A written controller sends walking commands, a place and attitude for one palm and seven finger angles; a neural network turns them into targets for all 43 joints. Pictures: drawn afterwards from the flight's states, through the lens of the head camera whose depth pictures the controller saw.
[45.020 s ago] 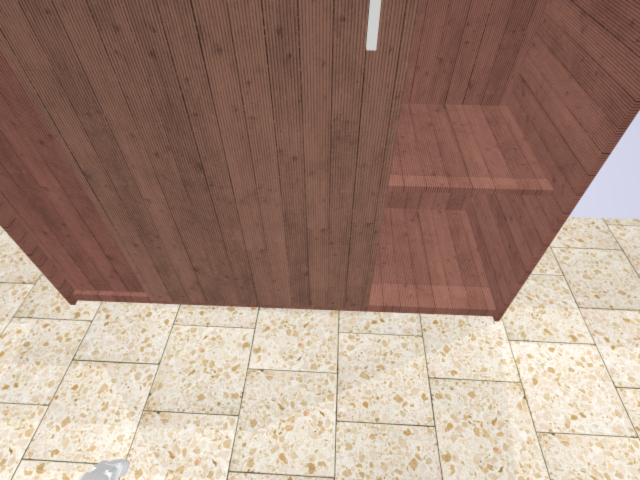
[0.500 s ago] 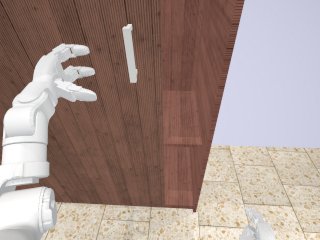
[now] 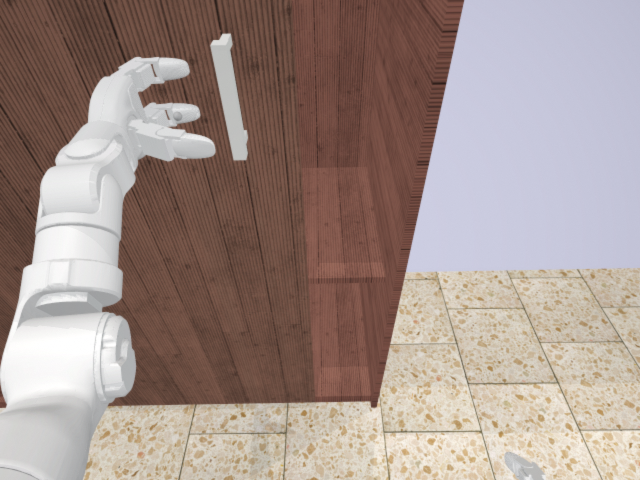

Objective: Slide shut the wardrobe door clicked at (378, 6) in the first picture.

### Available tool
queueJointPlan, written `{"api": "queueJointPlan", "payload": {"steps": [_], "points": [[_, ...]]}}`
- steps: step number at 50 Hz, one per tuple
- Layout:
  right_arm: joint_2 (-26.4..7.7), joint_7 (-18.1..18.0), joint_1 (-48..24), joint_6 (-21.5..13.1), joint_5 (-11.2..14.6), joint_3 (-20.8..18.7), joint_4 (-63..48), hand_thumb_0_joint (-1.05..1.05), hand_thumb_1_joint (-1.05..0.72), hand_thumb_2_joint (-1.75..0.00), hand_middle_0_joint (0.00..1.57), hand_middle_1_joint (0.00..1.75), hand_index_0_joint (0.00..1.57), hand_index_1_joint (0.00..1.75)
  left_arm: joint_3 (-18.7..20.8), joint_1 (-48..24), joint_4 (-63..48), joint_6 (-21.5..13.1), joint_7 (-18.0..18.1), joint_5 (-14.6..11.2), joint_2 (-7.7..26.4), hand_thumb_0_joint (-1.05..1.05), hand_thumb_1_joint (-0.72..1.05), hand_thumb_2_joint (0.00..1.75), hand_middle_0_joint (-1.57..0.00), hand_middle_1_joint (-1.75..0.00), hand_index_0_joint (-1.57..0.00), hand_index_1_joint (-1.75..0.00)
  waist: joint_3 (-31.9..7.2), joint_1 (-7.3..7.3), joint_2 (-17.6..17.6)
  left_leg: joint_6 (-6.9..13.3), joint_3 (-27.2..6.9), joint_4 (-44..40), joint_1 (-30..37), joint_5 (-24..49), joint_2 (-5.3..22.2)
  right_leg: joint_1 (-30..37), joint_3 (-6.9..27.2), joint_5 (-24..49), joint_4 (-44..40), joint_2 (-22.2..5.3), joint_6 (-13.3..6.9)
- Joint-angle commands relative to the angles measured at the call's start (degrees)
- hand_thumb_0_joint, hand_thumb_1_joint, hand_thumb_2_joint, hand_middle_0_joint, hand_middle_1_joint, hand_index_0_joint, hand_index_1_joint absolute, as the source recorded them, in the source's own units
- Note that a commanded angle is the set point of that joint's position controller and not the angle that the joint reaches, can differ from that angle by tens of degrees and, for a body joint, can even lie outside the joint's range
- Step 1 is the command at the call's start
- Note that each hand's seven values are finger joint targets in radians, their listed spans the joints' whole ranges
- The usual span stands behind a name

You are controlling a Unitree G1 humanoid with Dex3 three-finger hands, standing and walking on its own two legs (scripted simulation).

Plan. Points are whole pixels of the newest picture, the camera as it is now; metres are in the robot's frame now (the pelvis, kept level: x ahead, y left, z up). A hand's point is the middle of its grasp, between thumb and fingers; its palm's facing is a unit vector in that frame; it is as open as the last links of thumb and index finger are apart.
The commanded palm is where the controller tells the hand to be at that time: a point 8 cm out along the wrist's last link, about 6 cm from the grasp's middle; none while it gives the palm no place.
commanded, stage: move the hooked fingers beside the handle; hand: left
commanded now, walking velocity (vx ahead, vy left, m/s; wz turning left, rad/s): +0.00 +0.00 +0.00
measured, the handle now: (233, 99) +0.50 +0.12 +0.26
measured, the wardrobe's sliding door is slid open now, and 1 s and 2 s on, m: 0.17 0.17 0.17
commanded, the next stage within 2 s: feel for the door with the fingertips in 0.78 s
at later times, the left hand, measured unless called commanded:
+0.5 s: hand (171, 117) +0.43 +0.18 +0.27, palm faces +0.06 -1.00 -0.01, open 14.0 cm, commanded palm +0.42 +0.23 +0.27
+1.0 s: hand (183, 118) +0.44 +0.17 +0.27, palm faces +0.07 -1.00 -0.01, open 14.0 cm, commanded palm +0.42 +0.22 +0.27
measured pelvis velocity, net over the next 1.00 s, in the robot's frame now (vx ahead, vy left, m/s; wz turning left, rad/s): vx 0.00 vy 0.00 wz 0.00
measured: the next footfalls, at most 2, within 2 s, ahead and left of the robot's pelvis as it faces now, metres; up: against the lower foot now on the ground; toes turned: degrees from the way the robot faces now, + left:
none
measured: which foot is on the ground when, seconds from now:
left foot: down 0.00-1.00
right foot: down 0.00-1.00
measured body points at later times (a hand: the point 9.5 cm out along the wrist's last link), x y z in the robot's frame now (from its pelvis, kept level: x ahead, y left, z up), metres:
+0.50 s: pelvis +0.01 +0.00 +0.00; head -0.01 -0.01 +0.45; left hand +0.42 +0.23 +0.27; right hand +0.14 -0.26 -0.10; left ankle +0.02 +0.13 -0.74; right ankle -0.03 -0.12 -0.74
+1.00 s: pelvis +0.00 +0.00 +0.00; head -0.01 -0.02 +0.45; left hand +0.43 +0.22 +0.27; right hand +0.12 -0.26 -0.11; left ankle +0.02 +0.13 -0.74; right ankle -0.03 -0.12 -0.74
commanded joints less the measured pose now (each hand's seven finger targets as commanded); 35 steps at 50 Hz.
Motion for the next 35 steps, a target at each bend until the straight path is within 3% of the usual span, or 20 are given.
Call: {"api": "queueJointPlan", "payload": {"steps": [1, 4, 6, 7, 12, 16, 19, 21, 22, 25, 27, 33, 34, 35], "points": [[-7.8, -0.2, -3.4, -3.0, -0.6, -2.8, -8.0, 0.0, -0.9, -0.9, 0.2, 0.3, 0.2, 0.3, 5.3, -30.1, -10.6, -6.4, 0.5, 0.5, 15.7, 0.0, -0.5, 0.3, -0.3, -1.2, -0.3, -1.2, -18.0, 0.73, -2.4, 2.3, 0.2, -0.7, 10.5, 13.7, -1.5, 0.9, -0.5, 17.4, -2.2, 1.2, -1.1], [-7.7, 0.0, -3.1, -2.7, -0.4, -2.9, -8.8, 0.0, -0.9, -0.9, 0.2, 0.3, 0.2, 0.3, 4.8, -26.4, -11.0, -6.8, -0.2, 0.6, 14.7, 0.0, -0.5, 0.3, -0.3, -1.2, -0.3, -1.2, -17.3, 1.31, -2.4, 2.3, 0.7, -0.5, 10.0, 15.1, -1.6, 1.9, -0.6, 19.6, -2.0, 1.5, -1.0], [-7.7, 0.0, -3.1, -3.0, -0.1, -3.1, -9.0, 0.0, -0.9, -0.9, 0.2, 0.3, 0.2, 0.3, 3.7, -28.0, -12.8, -6.7, -0.5, 0.2, 13.3, 0.0, -0.5, 0.3, -0.3, -1.2, -0.3, -1.2, -16.8, 0.51, -2.7, 2.4, 0.6, -0.7, 10.5, 14.3, -1.5, 0.6, -0.7, 18.7, -2.3, 1.6, -0.8], [-7.8, 0.0, -3.1, -2.9, -0.1, -3.2, -8.9, 0.0, -0.9, -0.9, 0.2, 0.3, 0.2, 0.3, 4.8, -27.6, -12.7, -6.5, -0.4, 0.2, 14.5, 0.0, -0.5, 0.3, -0.3, -1.2, -0.3, -1.2, -16.5, 0.56, -2.6, 2.4, 0.8, -0.5, 10.7, 14.7, -1.3, 0.5, -0.6, 19.1, -2.4, 1.6, -0.9], [-7.5, 0.1, -3.7, -3.2, 0.0, -3.1, -9.4, 0.0, -0.9, -0.9, 0.2, 0.3, 0.2, 0.3, 3.9, -27.9, -17.5, -5.8, -0.6, -0.1, 13.4, 0.0, -0.5, 0.3, -0.3, -1.2, -0.3, -1.2, -18.3, 0.72, -0.8, 2.5, 0.9, -0.1, 12.1, 16.4, -1.5, 1.0, -0.5, 20.7, -2.0, 1.8, -0.9], [-7.7, 0.1, -3.9, -3.2, -0.1, -3.0, -9.2, 0.0, -0.9, -0.9, 0.2, 0.3, 0.2, 0.3, 5.8, -26.7, -16.5, -5.0, -0.5, -0.2, 15.4, 0.0, -0.5, 0.3, -0.3, -1.2, -0.3, -1.2, -17.0, 1.02, -1.4, 2.4, 0.6, -0.3, 11.1, 14.9, -1.6, 0.6, -0.5, 19.1, -2.3, 1.8, -1.0], [-7.2, 0.2, -4.8, -3.2, 0.1, -2.7, -9.6, 0.0, -0.9, -0.9, 0.2, 0.3, 0.2, 0.3, 1.7, -27.3, -18.2, -4.9, -0.9, -0.2, 11.1, 0.0, -0.5, 0.3, -0.3, -1.2, -0.3, -1.2, -16.1, 0.47, 0.9, 2.3, 0.7, -0.2, 12.1, 14.5, -1.6, -0.6, -0.7, 17.8, -2.6, 1.9, -1.1], [-7.4, 0.0, -4.6, -3.1, 0.1, -2.7, -8.9, 0.0, -0.9, -0.9, 0.2, 0.3, 0.2, 0.3, 2.7, -26.5, -15.1, -4.0, -0.8, -0.6, 11.9, 0.0, -0.5, 0.3, -0.3, -1.2, -0.3, -1.2, -14.4, 0.21, -1.6, 2.3, 0.4, -0.4, 11.2, 13.2, -1.5, -1.6, -0.8, 16.7, -2.9, 1.9, -1.0], [-7.4, 0.0, -4.6, -3.1, 0.1, -2.6, -8.8, 0.0, -0.9, -0.9, 0.2, 0.3, 0.2, 0.3, 1.6, -27.6, -14.5, -3.8, -0.9, -0.8, 10.7, 0.0, -0.5, 0.3, -0.3, -1.2, -0.3, -1.2, -13.7, -0.15, -2.1, 2.2, 0.2, -0.6, 10.9, 12.5, -1.5, -2.2, -0.9, 15.9, -3.0, 1.9, -0.9], [-7.4, -0.1, -4.8, -3.5, 0.0, -2.6, -8.7, 0.0, -0.9, -0.9, 0.2, 0.3, 0.2, 0.3, 1.8, -29.8, -14.4, -4.2, -0.4, -0.4, 11.2, 0.0, -0.5, 0.3, -0.3, -1.2, -0.3, -1.2, -15.0, -0.09, -1.6, 2.2, 0.0, -0.6, 11.6, 12.1, -1.6, -2.4, -0.8, 14.8, -3.0, 1.7, -1.1], [-7.0, 0.0, -5.0, -3.6, -0.1, -2.5, -8.7, 0.0, -0.9, -0.9, 0.2, 0.3, 0.2, 0.3, 0.4, -30.8, -13.7, -4.5, 0.0, -0.4, 9.1, 0.0, -0.5, 0.3, -0.3, -1.2, -0.3, -1.2, -14.7, -0.34, -1.5, 2.2, -0.1, -0.4, 11.9, 12.1, -1.6, -3.0, -0.7, 14.9, -3.0, 1.7, -1.0], [-7.2, 0.0, -4.3, -3.1, -0.4, -2.4, -8.7, 0.0, -0.9, -0.9, 0.2, 0.3, 0.2, 0.3, 3.7, -30.0, -11.1, -5.8, 0.5, 0.3, 13.0, 0.0, -0.5, 0.3, -0.3, -1.2, -0.3, -1.2, -16.5, 0.58, -3.4, 2.3, 0.2, -0.3, 10.7, 13.7, -1.7, -0.4, -0.5, 17.7, -2.3, 1.4, -0.9], [-7.4, 0.1, -4.4, -2.9, -0.5, -2.4, -9.0, 0.0, -0.9, -0.9, 0.2, 0.3, 0.2, 0.3, 4.6, -28.5, -11.8, -6.2, 0.6, 0.5, 14.0, 0.0, -0.5, 0.3, -0.3, -1.2, -0.3, -1.2, -16.9, 1.38, -2.5, 2.2, 0.3, -0.3, 10.3, 14.2, -1.8, 0.5, -0.5, 17.9, -2.2, 1.4, -1.1], [-7.0, 0.2, -5.0, -2.9, -0.3, -2.3, -9.6, 0.0, -0.9, -0.9, 0.2, 0.3, 0.2, 0.3, 3.1, -28.3, -12.6, -6.4, 0.4, 0.4, 12.3, 0.0, -0.5, 0.3, -0.3, -1.2, -0.3, -1.2, -16.6, 1.06, -1.3, 2.2, 0.5, -0.5, 10.6, 14.1, -1.7, 0.2, -0.4, 18.0, -2.2, 1.3, -1.1]]}}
